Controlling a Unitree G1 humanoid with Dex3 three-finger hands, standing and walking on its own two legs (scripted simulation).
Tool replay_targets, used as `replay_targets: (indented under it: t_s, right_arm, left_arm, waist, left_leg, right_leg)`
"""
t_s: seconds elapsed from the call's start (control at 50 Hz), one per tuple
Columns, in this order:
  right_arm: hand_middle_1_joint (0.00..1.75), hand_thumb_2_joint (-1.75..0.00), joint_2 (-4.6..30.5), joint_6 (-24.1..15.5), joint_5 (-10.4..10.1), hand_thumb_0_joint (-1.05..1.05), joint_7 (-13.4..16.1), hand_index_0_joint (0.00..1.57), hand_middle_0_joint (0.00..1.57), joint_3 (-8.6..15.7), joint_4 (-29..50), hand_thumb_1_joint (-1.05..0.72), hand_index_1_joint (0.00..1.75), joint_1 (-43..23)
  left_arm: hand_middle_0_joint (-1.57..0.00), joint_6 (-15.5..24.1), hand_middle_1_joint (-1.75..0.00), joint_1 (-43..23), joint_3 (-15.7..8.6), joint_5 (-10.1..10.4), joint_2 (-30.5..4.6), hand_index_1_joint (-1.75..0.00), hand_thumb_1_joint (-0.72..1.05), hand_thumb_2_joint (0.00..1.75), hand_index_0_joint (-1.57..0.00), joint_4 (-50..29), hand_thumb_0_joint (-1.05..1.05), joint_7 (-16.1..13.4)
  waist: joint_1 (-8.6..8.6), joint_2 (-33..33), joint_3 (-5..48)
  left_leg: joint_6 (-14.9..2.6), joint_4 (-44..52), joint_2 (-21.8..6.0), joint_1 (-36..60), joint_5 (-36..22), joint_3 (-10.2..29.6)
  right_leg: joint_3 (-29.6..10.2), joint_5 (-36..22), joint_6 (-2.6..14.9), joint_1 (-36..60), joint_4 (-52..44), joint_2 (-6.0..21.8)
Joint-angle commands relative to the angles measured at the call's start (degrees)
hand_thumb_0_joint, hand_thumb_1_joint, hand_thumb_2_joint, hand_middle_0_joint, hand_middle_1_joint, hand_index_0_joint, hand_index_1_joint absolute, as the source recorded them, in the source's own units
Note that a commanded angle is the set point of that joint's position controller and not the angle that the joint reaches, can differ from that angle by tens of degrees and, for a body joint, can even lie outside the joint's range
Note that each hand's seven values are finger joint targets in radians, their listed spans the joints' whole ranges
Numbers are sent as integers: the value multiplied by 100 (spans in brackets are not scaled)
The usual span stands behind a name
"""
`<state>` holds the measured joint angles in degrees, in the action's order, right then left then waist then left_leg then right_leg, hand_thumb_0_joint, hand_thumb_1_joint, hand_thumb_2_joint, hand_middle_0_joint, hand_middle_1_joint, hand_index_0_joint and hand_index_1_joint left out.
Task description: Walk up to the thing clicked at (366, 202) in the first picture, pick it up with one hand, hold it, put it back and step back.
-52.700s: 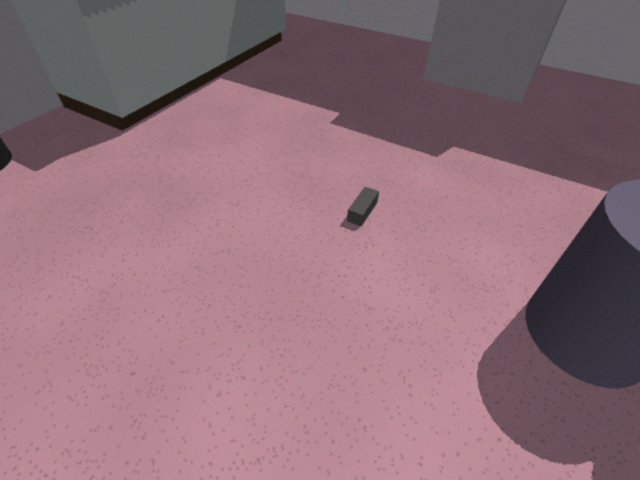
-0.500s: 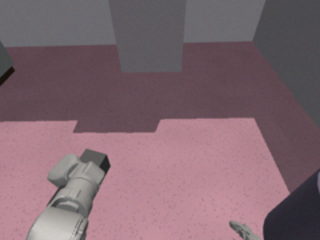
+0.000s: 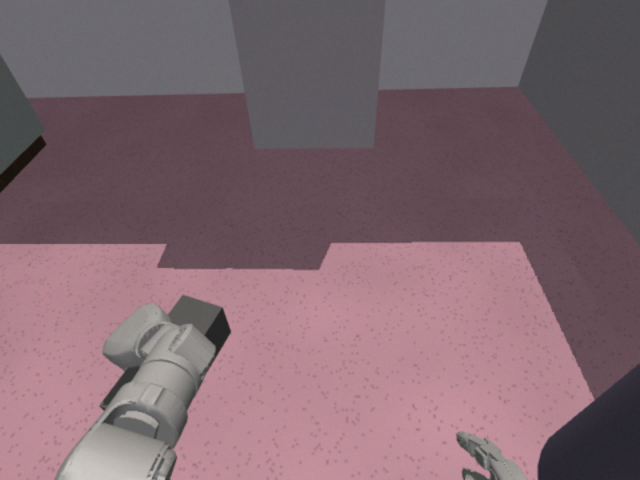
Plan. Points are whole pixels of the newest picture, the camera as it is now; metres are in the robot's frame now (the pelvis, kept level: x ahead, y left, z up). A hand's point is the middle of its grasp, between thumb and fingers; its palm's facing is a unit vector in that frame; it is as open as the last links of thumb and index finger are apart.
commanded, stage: hold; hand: left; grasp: from above
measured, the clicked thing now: (173, 363) +0.33 +0.23 -0.07
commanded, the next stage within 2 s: crouch in 0.16 s
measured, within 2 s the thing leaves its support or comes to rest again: neither
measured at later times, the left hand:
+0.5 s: hand (172, 373) +0.30 +0.22 -0.05, palm faces -0.29 -0.39 -0.87, open 11.0 cm
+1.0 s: hand (220, 406) +0.35 +0.22 -0.30, palm faces -0.23 -0.41 -0.88, open 11.0 cm
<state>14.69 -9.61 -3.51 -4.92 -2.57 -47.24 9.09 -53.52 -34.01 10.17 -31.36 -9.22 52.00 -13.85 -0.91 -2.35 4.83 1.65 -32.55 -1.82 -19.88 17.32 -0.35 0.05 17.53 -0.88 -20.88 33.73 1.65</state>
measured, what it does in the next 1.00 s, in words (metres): lowers itself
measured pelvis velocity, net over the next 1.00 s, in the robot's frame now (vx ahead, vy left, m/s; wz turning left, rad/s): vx -0.08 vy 0.00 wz -0.03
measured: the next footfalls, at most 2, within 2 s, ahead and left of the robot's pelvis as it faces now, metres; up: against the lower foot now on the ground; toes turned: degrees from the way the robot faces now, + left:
none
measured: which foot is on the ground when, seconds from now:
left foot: down 0.00-1.00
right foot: down 0.00-1.00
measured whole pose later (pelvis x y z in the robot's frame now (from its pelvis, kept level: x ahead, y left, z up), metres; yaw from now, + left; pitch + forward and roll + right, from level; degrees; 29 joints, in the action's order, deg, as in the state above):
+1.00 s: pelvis -0.08 +0.00 -0.17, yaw -2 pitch +31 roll -2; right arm 15.4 -10.5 3.6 -9.4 1.0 -51.4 8.6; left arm -31.5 -59.5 -10.6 -34.5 -19.3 86.4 -35.6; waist 10.3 -0.9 8.6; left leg 2.6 -86.9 -3.7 -86.5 31.9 3.4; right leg 1.1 29.9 -0.6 -86.0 84.5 -0.5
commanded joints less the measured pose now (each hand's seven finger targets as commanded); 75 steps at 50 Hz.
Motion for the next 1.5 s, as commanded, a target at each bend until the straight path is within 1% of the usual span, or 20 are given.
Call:
replay_targets:
  t_s: [0.0, 0.08, 0.12, 0.22, 0.26, 0.38, 0.48, 0.54, 0.68, 0.78, 0.82, 0.92, 1.02, 1.1, 1.18, 1.24, 1.32, 1.4, 1.42, 1.48]
  right_arm:
    - [30, -91, 645, -287, -9, 0, 3, 20, 20, 232, 712, -91, 30, -562]
    - [30, -91, 647, -294, -12, 0, 17, 20, 20, 232, 742, -91, 30, -531]
    - [30, -91, 629, -294, -15, 0, -1, 20, 20, 246, 744, -91, 30, -566]
    - [30, -91, 655, -295, 10, 0, -17, 20, 20, 277, 761, -91, 30, -486]
    - [30, -89, 632, -288, 4, 0, -18, 20, 20, 268, 735, -85, 30, -501]
    - [30, -89, 667, -319, 76, 0, -39, 20, 20, 336, 570, -86, 30, -322]
    - [30, -89, 708, -383, 167, 0, -38, 20, 20, 418, 370, -86, 30, -40]
    - [30, -89, 749, -413, 270, 0, -36, 20, 20, 493, 202, -87, 30, 251]
    - [30, -90, 799, -415, 594, 0, -233, 20, 20, 659, -54, -88, 30, 445]
    - [30, -90, 929, -334, 699, 0, -440, 20, 20, 729, -67, -89, 30, 485]
    - [30, -90, 982, -308, 722, 0, -475, 20, 20, 719, -113, -89, 30, 471]
    - [30, -90, 1067, -247, 681, 0, -445, 20, 20, 641, -131, -90, 30, 550]
    - [30, -91, 1005, -196, 685, 0, -349, 20, 20, 559, -192, -91, 30, 740]
    - [30, -91, 891, -224, 700, 0, -301, 20, 20, 538, -246, -92, 30, 827]
    - [30, -91, 893, -297, 700, 0, -286, 20, 20, 575, -254, -92, 30, 1019]
    - [30, -91, 930, -353, 711, 0, -300, 20, 20, 523, -280, -92, 30, 1189]
    - [30, -91, 1150, -392, 744, 0, -316, 20, 20, 488, -158, -92, 30, 1269]
    - [30, -91, 1259, -416, 824, 0, -350, 20, 20, 442, -191, -92, 30, 1385]
    - [30, -91, 1232, -424, 859, 0, -369, 20, 20, 428, -196, -92, 30, 1410]
    - [30, -91, 1279, -466, 933, 0, -408, 20, 20, 455, -314, -92, 30, 1430]
  left_arm:
    - [-103, 3, -61, -2411, 21, -434, -922, -68, 59, 85, -97, -880, 0, -158]
    - [-102, 21, -60, -2444, -18, -473, -1024, -67, 57, 83, -96, -929, 0, -143]
    - [-104, 13, -62, -2428, 82, -475, -811, -69, 59, 86, -97, -933, 0, -126]
    - [-106, 75, -63, -2526, 6, -516, -1000, -70, 61, 90, -99, -1161, 0, -144]
    - [-97, 71, -68, -2465, 119, -534, -762, -69, 62, 86, -95, -965, 0, -136]
    - [-110, 190, -66, -2371, -10, -518, -736, -66, 80, 77, -110, -182, 0, -340]
    - [-108, 480, -71, -2686, -205, -419, -624, -71, 78, 81, -109, 691, 0, -814]
    - [-108, 751, -68, -3062, -492, -349, -738, -67, 77, 77, -109, 1241, 0, -1241]
    - [-109, 1453, -52, -3515, -1243, -435, -1033, -55, 65, 75, -106, 2523, 0, -2334]
    - [-109, 1768, -59, -4284, -1602, -208, -1137, -61, 68, 78, -107, 2728, 0, -2670]
    - [-108, 1914, -61, -4622, -1688, -220, -1349, -63, 66, 82, -106, 2655, 0, -2680]
    - [-99, 2315, -70, -5134, -1871, -616, -2362, -71, 57, 82, -98, 2554, 0, -2451]
    - [-97, 2573, -66, -5767, -1892, -1025, -3012, -65, 52, 69, -98, 2053, 0, -2112]
    - [-96, 2657, -59, -5239, -1684, -1346, -2958, -58, 52, 60, -98, 2692, 0, -1713]
    - [-92, 2773, -54, -5335, -1513, -1289, -2741, -52, 47, 48, -95, 2861, 0, -1367]
    - [-87, 2853, -53, -5214, -1430, -1397, -2655, -49, 41, 42, -91, 3140, 0, -1218]
    - [-81, 2975, -54, -5671, -1584, -1557, -3022, -50, 36, 38, -86, 2725, 0, -1286]
    - [-78, 2903, -56, -6071, -1887, -1727, -3369, -51, 33, 35, -83, 2556, 0, -1614]
    - [-78, 2823, -57, -6018, -1866, -1746, -3188, -52, 33, 36, -83, 2823, 0, -1709]
    - [-78, 2726, -57, -6285, -2013, -1703, -3328, -52, 32, 38, -82, 2862, 0, -1955]
  waist:
    - [18, 282, 1607]
    - [-38, 344, 1648]
    - [-7, 350, 1673]
    - [-22, 230, 1870]
    - [28, 217, 1683]
    - [85, 538, 1301]
    - [284, 626, 1148]
    - [425, 625, 1212]
    - [577, 292, 2497]
    - [782, -226, 2967]
    - [897, -373, 3203]
    - [1079, -503, 4134]
    - [1262, -1105, 4819]
    - [1387, -988, 4545]
    - [1563, -935, 4234]
    - [1685, -835, 3947]
    - [1666, -1178, 4287]
    - [1610, -1642, 4870]
    - [1722, -1680, 4693]
    - [1782, -1741, 4537]
  left_leg:
    - [-191, 274, 282, 570, -1840, -201]
    - [-223, 277, 311, 522, -1733, -216]
    - [-217, 256, 290, 584, -1842, -214]
    - [-182, 242, 268, 715, -2161, -195]
    - [-187, 257, 264, 659, -2064, -198]
    - [-211, 271, 259, 334, -1693, -221]
    - [-188, 175, 226, 62, -1332, -244]
    - [-181, -177, 195, -355, -1169, -265]
    - [3, -2511, 147, -2628, -1033, -291]
    - [25, -3416, 162, -3559, -498, -130]
    - [30, -3764, 136, -3941, -149, -69]
    - [-1, -4714, 93, -4917, 437, -52]
    - [-9, -5300, -9, -5151, 775, 5]
    - [-123, -5842, 3, -5945, 1113, 75]
    - [-185, -6288, -7, -6542, 1254, 177]
    - [-198, -6561, -4, -6881, 1193, 241]
    - [-164, -6814, -14, -6825, 932, 291]
    - [-98, -7115, -15, -6614, 531, 265]
    - [-80, -7180, -17, -6638, 544, 260]
    - [-106, -7365, -10, -6961, 789, 200]
  right_leg:
    - [125, -1886, 85, 857, -320, -265]
    - [110, -1834, 70, 883, -360, -233]
    - [110, -1952, 70, 899, -343, -244]
    - [138, -2210, 102, 1008, -255, -268]
    - [133, -2100, 102, 878, -287, -266]
    - [101, -1781, 100, 696, -340, -256]
    - [64, -1457, 133, 353, -310, -272]
    - [14, -1388, 153, -74, -63, -257]
    - [-101, -1682, 181, -1794, 2261, -226]
    - [36, -978, 246, -3176, 3049, -319]
    - [138, -561, 277, -3781, 3372, -367]
    - [210, 138, 190, -4288, 4184, -376]
    - [319, 571, 227, -4839, 4773, -374]
    - [356, 1009, 262, -5403, 5159, -397]
    - [449, 1167, 267, -6123, 5623, -394]
    - [509, 997, 249, -6536, 5985, -373]
    - [565, 702, 265, -6902, 6454, -353]
    - [565, 274, 291, -7162, 6949, -334]
    - [570, 260, 283, -7320, 6995, -314]
    - [570, 485, 247, -7598, 7097, -313]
